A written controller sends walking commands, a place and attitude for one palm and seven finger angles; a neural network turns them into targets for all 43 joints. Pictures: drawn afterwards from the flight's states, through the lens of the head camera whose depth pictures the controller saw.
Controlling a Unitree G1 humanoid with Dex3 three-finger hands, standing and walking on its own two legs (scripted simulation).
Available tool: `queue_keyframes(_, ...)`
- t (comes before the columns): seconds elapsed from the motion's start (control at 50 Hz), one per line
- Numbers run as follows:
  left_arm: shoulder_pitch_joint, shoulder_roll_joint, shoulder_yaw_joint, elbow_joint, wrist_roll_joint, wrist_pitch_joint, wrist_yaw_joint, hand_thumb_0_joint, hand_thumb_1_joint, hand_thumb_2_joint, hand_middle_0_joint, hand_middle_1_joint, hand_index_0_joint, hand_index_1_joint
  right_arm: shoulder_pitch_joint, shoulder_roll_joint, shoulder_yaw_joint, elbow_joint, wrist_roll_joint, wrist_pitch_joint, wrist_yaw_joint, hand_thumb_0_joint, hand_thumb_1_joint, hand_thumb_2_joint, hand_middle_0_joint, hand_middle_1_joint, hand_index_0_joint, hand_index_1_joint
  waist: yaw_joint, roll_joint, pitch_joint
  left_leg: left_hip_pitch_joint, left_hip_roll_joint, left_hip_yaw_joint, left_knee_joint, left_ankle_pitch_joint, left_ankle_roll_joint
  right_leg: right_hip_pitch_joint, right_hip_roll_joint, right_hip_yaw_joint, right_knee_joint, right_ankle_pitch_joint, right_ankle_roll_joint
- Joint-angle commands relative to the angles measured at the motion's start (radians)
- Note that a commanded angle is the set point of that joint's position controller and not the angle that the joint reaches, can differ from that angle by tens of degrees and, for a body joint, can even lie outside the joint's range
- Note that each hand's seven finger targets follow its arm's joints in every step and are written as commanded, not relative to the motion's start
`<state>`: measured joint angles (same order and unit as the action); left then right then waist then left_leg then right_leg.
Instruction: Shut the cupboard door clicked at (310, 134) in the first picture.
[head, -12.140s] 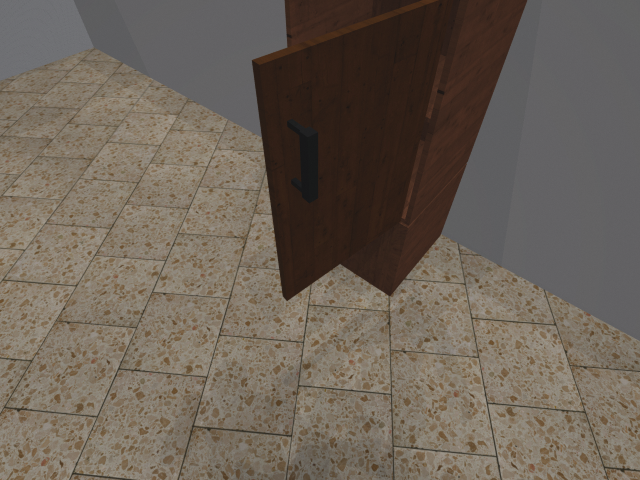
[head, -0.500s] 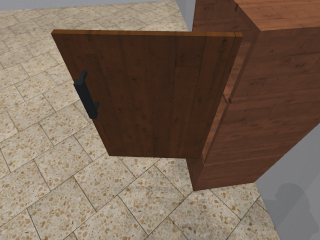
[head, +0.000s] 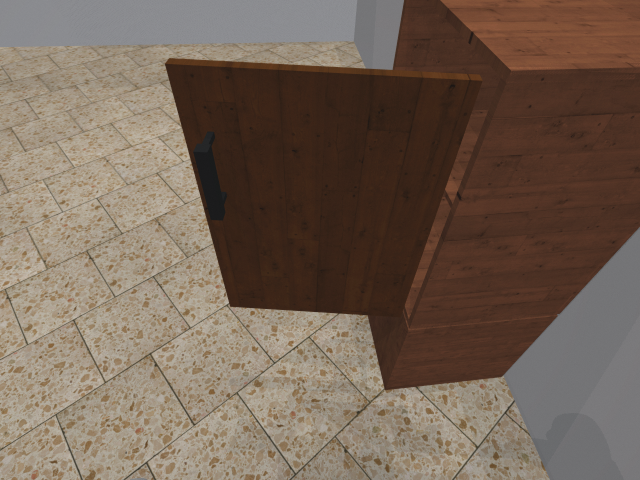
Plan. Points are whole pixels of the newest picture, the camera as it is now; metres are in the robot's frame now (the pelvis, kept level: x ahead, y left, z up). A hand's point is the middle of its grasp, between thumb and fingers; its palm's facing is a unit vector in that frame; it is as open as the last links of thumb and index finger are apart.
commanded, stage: come to a stop and stand still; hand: left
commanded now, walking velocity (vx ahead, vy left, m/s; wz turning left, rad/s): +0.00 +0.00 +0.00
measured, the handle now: (213, 177) +0.53 +0.20 +0.08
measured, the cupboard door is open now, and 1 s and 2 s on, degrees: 80 80 80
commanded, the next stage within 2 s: look again from close up in 0.22 s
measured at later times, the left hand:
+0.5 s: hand out of the picture +0.08 +0.24 -0.16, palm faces -0.04 -0.96 -0.29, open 7.4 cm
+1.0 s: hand out of the picture +0.09 +0.25 -0.16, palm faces -0.03 -0.95 -0.30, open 7.4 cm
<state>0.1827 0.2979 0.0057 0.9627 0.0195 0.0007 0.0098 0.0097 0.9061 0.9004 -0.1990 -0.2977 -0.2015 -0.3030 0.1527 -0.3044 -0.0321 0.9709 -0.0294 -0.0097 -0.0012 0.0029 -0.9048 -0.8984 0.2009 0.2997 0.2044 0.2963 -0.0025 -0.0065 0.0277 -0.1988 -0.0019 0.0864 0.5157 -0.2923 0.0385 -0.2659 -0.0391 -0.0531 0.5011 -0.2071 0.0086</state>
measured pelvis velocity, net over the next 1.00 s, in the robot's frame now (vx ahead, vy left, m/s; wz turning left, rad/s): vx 0.03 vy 0.02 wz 0.00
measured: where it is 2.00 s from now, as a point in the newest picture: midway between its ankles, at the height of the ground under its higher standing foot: outside the picture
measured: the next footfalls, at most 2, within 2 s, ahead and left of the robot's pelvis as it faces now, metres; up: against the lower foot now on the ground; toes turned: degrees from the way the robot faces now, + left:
none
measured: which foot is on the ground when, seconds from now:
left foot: down 0.00-1.00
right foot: down 0.00-1.00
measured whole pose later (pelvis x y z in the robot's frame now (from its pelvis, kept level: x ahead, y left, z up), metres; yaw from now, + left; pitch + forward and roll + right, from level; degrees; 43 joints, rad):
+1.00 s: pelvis +0.03 +0.02 +0.01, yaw +0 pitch -2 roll +0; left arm 0.15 0.31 -0.02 1.09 0.01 0.00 0.02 0.01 0.91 0.90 -0.20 -0.30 -0.20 -0.30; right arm 0.11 -0.29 0.00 1.14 -0.02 -0.02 -0.01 0.00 -0.90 -0.90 0.20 0.30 0.21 0.30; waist 0.00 -0.03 0.04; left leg -0.07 -0.04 0.09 0.36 -0.26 0.06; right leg -0.16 -0.07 -0.04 0.38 -0.19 0.05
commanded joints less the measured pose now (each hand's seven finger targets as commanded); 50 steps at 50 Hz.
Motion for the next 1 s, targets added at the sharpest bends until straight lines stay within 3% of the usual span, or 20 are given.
queue_keyframes(0.0,-0.035,0.176,0.035,-0.053,-0.001,-0.024,0.005,0.0,0.9,0.9,-0.2,-0.3,-0.2,-0.3,-0.057,-0.199,-0.038,-0.057,0.005,-0.018,-0.001,0.0,-0.9,-0.9,0.2,0.3,0.2,0.3,-0.001,0.032,0.005,-0.089,0.124,-0.178,-0.217,-0.141,0.021,0.023,-0.064,0.106,-0.109,-0.095,-0.041)
queue_keyframes(0.12,-0.037,0.196,0.025,-0.013,-0.004,-0.027,0.004,0.0,0.9,0.9,-0.2,-0.3,-0.2,-0.3,-0.06,-0.217,-0.027,-0.015,0.011,-0.022,0.002,0.0,-0.9,-0.9,0.2,0.3,0.2,0.3,-0.001,0.0,-0.011,-0.055,0.128,-0.173,-0.227,-0.076,0.017,0.041,-0.08,0.111,-0.119,-0.043,-0.036)
queue_keyframes(0.26,-0.036,0.204,0.015,0.029,-0.009,-0.031,0.01,0.0,0.9,0.9,-0.2,-0.3,-0.2,-0.3,-0.064,-0.211,-0.014,0.042,0.018,-0.03,0.0,0.0,-0.9,-0.9,0.2,0.3,0.2,0.3,-0.002,-0.023,-0.066,0.034,0.129,-0.143,-0.194,0.149,0.014,0.085,-0.101,0.11,-0.118,0.107,-0.034)
queue_keyframes(0.42,-0.041,0.197,0.013,0.056,-0.009,-0.03,0.015,0.0,0.9,0.9,-0.2,-0.3,-0.2,-0.3,-0.083,-0.201,-0.01,0.086,0.019,-0.033,-0.005,0.0,-0.9,-0.9,0.2,0.3,0.2,0.3,0.004,-0.001,-0.071,0.061,0.13,-0.133,-0.203,0.231,0.007,0.124,-0.109,0.106,-0.123,0.183,-0.031)
queue_keyframes(0.64,-0.061,0.184,0.015,0.06,-0.004,-0.025,0.016,0.0,0.9,0.9,-0.2,-0.3,-0.2,-0.3,-0.099,-0.186,-0.01,0.101,0.018,-0.033,-0.008,0.0,-0.9,-0.9,0.2,0.3,0.2,0.3,0.007,0.01,-0.047,0.071,0.131,-0.132,-0.227,0.254,0.0,0.136,-0.106,0.1,-0.145,0.189,-0.024)
queue_keyframes(0.8,-0.061,0.182,0.017,0.064,-0.005,-0.024,0.017,0.0,0.9,0.9,-0.2,-0.3,-0.2,-0.3,-0.097,-0.194,-0.01,0.107,0.019,-0.035,-0.012,0.0,-0.9,-0.9,0.2,0.3,0.2,0.3,0.005,0.004,-0.078,0.114,0.136,-0.128,-0.225,0.351,-0.006,0.159,-0.109,0.089,-0.14,0.249,-0.023)
queue_keyframes(0.88,-0.062,0.184,0.015,0.067,-0.006,-0.023,0.017,0.0,0.9,0.9,-0.2,-0.3,-0.2,-0.3,-0.095,-0.197,-0.01,0.11,0.02,-0.033,-0.012,0.0,-0.9,-0.9,0.2,0.3,0.2,0.3,0.005,0.009,-0.059,0.109,0.135,-0.129,-0.234,0.347,-0.008,0.16,-0.109,0.09,-0.148,0.244,-0.022)
queue_keyframes(0.9,-0.038,0.14,0.006,0.08,-0.007,-0.018,0.018,0.0,0.9,0.9,-0.2,-0.3,-0.2,-0.3,-0.08,-0.153,0.002,0.123,0.018,-0.03,-0.011,0.0,-0.9,-0.9,0.2,0.3,0.2,0.3,0.004,0.008,-0.079,0.121,0.136,-0.12,-0.232,0.321,-0.012,0.169,-0.108,0.082,-0.15,0.218,-0.015)
queue_keyframes(0.94,0.01,0.065,-0.011,0.103,-0.006,-0.003,0.021,0.0,0.9,0.9,-0.2,-0.3,-0.2,-0.3,-0.024,-0.078,0.021,0.145,0.015,-0.015,-0.008,0.0,-0.9,-0.9,0.2,0.3,0.2,0.3,0.001,-0.004,-0.059,0.112,0.133,-0.115,-0.239,0.183,-0.015,0.151,-0.09,0.07,-0.14,0.099,-0.004)
queue_keyframes(0.98,0.024,0.058,-0.012,0.105,0.0,0.008,0.015,0.0,0.9,0.9,-0.2,-0.3,-0.2,-0.3,-0.003,-0.085,0.018,0.151,0.014,-0.005,-0.006,0.0,-0.9,-0.9,0.2,0.3,0.2,0.3,-0.001,0.015,0.024,0.068,0.148,-0.137,-0.279,-0.028,-0.006,0.085,-0.068,0.052,-0.114,-0.036,-0.004)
